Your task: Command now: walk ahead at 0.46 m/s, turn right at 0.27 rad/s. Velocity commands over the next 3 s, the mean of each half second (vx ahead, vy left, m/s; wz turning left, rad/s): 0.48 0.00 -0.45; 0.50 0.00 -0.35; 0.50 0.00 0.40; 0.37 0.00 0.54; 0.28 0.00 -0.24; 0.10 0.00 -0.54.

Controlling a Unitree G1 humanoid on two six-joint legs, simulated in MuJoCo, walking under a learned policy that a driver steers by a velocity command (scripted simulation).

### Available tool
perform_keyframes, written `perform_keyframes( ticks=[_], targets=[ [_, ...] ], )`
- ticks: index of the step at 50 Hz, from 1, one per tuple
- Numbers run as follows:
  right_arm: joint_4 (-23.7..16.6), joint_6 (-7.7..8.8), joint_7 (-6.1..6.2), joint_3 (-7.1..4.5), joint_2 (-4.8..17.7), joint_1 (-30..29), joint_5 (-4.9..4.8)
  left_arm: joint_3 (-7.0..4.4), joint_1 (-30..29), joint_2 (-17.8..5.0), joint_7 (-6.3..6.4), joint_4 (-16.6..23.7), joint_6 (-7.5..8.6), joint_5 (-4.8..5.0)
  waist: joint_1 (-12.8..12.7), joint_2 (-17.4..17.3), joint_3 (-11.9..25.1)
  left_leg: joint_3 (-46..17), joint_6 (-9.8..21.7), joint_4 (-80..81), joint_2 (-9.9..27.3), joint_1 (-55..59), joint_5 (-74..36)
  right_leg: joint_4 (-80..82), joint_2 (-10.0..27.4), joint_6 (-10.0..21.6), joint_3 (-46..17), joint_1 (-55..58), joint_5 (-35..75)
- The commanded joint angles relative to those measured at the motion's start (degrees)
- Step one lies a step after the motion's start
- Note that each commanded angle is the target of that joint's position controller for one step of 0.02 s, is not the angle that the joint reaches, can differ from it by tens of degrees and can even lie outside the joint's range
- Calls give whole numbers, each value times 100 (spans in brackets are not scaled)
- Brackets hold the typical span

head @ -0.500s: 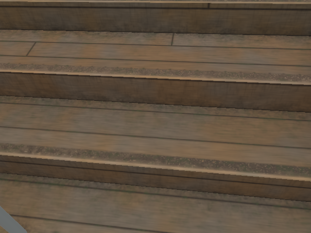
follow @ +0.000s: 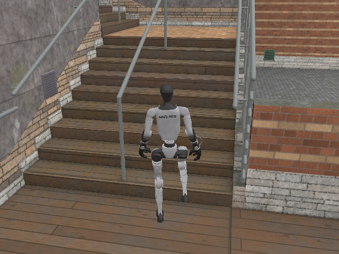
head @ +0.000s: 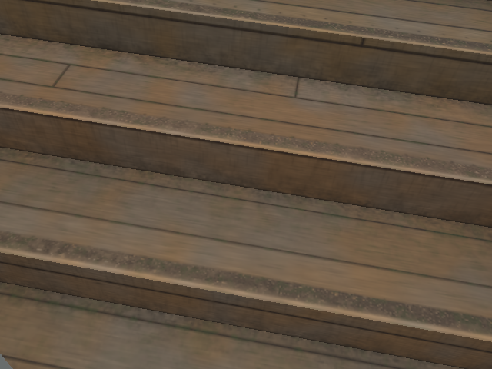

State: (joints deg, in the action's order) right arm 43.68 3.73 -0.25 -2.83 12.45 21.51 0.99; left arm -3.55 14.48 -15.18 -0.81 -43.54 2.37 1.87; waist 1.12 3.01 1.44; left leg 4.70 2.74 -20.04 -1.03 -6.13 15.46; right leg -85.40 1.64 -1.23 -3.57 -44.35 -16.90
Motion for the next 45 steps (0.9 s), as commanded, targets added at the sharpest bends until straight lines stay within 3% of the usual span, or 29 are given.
perform_keyframes(
  ticks=[1, 6, 8, 10, 11, 12, 14, 15, 16, 17, 18, 19, 20, 21, 22, 23, 24, 25, 28, 30, 32, 35, 37, 39, 41, 42, 43, 44, 45],
  targets=[
    [65, 91, 48, -46, 375, 283, 3, 5, -48, 4, 106, 281, -67, 74, -29, -845, -719, -1090, 995, 1047, 1788, 363, -371, -2073, 37, -117, -253, -2145, -100],
    [813, -105, 183, 190, 36, 1221, 98, 424, -1225, 751, 57, 1003, -47, 24, 159, -621, -1270, -736, 583, 605, 2000, 1042, -612, -4407, -65, 186, -145, -4863, -786],
    [865, -136, 274, 281, 53, 1041, 134, 595, -1856, 833, -12, 1568, 27, -73, 58, -630, -1315, -146, 279, 852, 1617, 102, -992, -3358, 66, 200, 101, -4275, -235],
    [824, -133, 455, 276, 296, 971, 36, 664, -2126, 635, -104, 1978, 49, -146, -14, -627, -1028, 149, 306, 1321, 1398, -793, -996, -1657, 205, 20, 814, -2958, 399],
    [819, -115, 530, 163, 770, 822, -79, 791, -2192, 773, -175, 2201, 66, -177, -149, -687, -726, 323, 454, 2156, 1593, -1350, -1758, -374, 420, 165, 1072, -1412, 297],
    [830, -100, 524, 113, 927, 775, -187, 745, -2317, 638, -141, 2233, 56, -184, -109, -474, -483, 505, 464, 2176, 1552, -1233, -3291, 396, 197, 327, 1433, -340, 224],
    [900, -85, 488, 4, 1580, 758, -191, 559, -1572, 386, -131, 2020, 98, -190, -624, -1601, 465, 708, 660, 692, 1887, 463, -10180, 826, -593, 767, 2053, 773, -667],
    [841, -194, 466, 12, 1673, 605, -84, 387, -798, -6, -162, 1849, 68, -141, -1104, -2194, 1108, 610, 580, -539, 1966, 1401, -12000, 1463, -901, 1103, 1883, 1246, -937],
    [583, -213, 413, -6, 1647, 410, -69, 148, -72, -658, -223, 1632, 54, -88, -1464, -2242, 1500, 501, 386, -1900, 1708, 1416, -12263, 2777, -1015, 1404, 1190, 2181, -458],
    [84, -73, 368, 61, 1104, 429, 14, -81, 434, -1317, -225, 1373, 79, -214, -1231, -622, 1957, 21, 30, -4143, 1014, -1090, -7691, 3695, -6, 2058, -1834, 4410, 88],
    [44, 232, 7, 174, 663, 542, 177, -142, 1014, -1672, -13, 1056, -66, -346, -861, 1358, 3072, -1051, -202, -5939, -388, -2427, -1, 5921, 1411, 2604, -5152, 5678, 817],
    [120, 373, -257, -16, 945, 212, -84, -45, 1318, -1116, 97, 881, -46, -555, -1057, 549, 3059, -1944, -46, -7316, -291, -3106, -102, 6609, 1442, 2329, -5656, 5468, -912],
    [-205, 354, -285, 26, 743, -519, -236, 51, 1073, -750, 41, 651, 24, -365, -864, 23, 1497, -1629, 68, -7631, -122, -3916, -275, 6609, 1186, 1960, -4992, 4379, -2265],
    [-624, 351, -209, 158, 307, -1240, -146, 182, 938, -370, -32, 386, 66, -258, -610, -237, 165, -1324, 127, -8328, -97, -4349, -156, 6386, 784, 1772, -4247, 2963, -2285],
    [-644, 318, -145, 221, 5, -1049, -99, 254, 604, -28, -47, 183, 124, -268, -19, -521, -234, -1281, 241, -8544, 168, -4380, -310, 6296, 609, 1551, -3310, 2141, -1885],
    [-797, 290, -160, 339, -79, -813, 25, 315, 378, 209, -72, 66, 160, -304, 264, -271, -246, -1235, 368, -9283, 227, -4450, -381, 6464, 344, 1462, -2821, 1757, -1450],
    [-820, 262, -162, 396, -247, -698, -3, 313, 322, 269, -94, -83, 139, -301, 398, 5, -332, -1083, 421, -9848, 258, -5017, -314, 6528, 284, 1427, -2287, 1901, -662],
    [-910, 252, -191, 583, -597, -674, 33, 338, 537, 367, -176, -349, 105, -189, 444, 19, -269, -911, 442, -10253, 296, -5668, -473, 6273, 213, 1309, -1798, 2110, -269],
    [-1074, 253, -181, 646, -334, -1060, 51, 360, 130, 272, -172, -279, 73, -209, 584, -484, -462, -528, 215, -9065, 589, -5717, -1177, 6424, -4, 1056, -1096, 1150, 237],
    [-1330, 244, -91, 778, -579, -1594, 122, 362, 472, 128, -139, -486, 79, -286, 379, -80, -338, -147, -22, -9552, 494, -6150, -1408, 6486, -3, 1156, -1329, 1158, 188],
    [-1578, 277, -109, 912, -801, -2131, 66, 391, 930, 82, -95, -726, 7, -318, 92, 353, -351, -33, -77, -10018, 460, -7144, -1139, 6588, 127, 1248, -1726, 1851, -108],
    [-2365, 400, -84, 1125, -871, -3984, 179, 273, 1825, -78, 112, -805, -214, -121, -679, 196, -304, 528, -277, -7346, 435, -6485, -444, 7823, 488, 1608, -2162, 2140, 171],
    [-2389, 367, -58, 993, -628, -3721, 47, 230, 1742, -135, 259, -823, -156, -17, -422, 614, 46, 577, -236, -5515, 481, -4899, 44, 8304, 658, 1617, -1786, 2754, 1285],
    [-1969, 324, -36, 614, -119, -2343, -13, 177, 1519, -497, 252, -811, -75, -204, 312, 1125, 1085, 981, -9, -5103, -325, -2716, 771, 7391, 767, 1477, -1178, 3552, 6495],
    [-1584, 310, -58, 205, 817, -782, -47, 15, 917, -1046, 245, -727, 17, -153, 1213, 1334, 1516, -228, 488, -3784, -165, -1657, 1059, 5369, 789, 1178, -887, 4429, 9639],
    [-976, 328, -80, 49, 1192, 403, 140, 38, 868, -631, 143, -583, 140, -191, 1258, -166, 2237, -2196, 1046, -3017, 676, 265, 1283, 3627, 340, 1166, -845, 2885, 8502],
    [-402, 185, 33, -123, 1581, 1233, 224, 181, 1015, 184, -68, -555, 285, -220, 1094, -2847, 2720, -5768, 1957, -173, 1785, 1618, 1977, 1207, -1037, 860, -1003, 1161, 2303],
    [-243, 112, 181, -43, 1041, 952, 204, 204, 1002, 271, -323, -621, 422, -329, 860, -2408, 2380, -7120, 1961, 551, 2035, 1251, 2324, -1057, -1279, 728, -1753, 361, 876],
    [26, 54, 246, 108, 403, 584, 41, 225, 361, 290, -495, -279, 472, -278, 558, -1697, 989, -6217, 1696, 494, 1883, 265, 2760, -1999, -1008, 803, -1336, -423, 721]
  ],
)
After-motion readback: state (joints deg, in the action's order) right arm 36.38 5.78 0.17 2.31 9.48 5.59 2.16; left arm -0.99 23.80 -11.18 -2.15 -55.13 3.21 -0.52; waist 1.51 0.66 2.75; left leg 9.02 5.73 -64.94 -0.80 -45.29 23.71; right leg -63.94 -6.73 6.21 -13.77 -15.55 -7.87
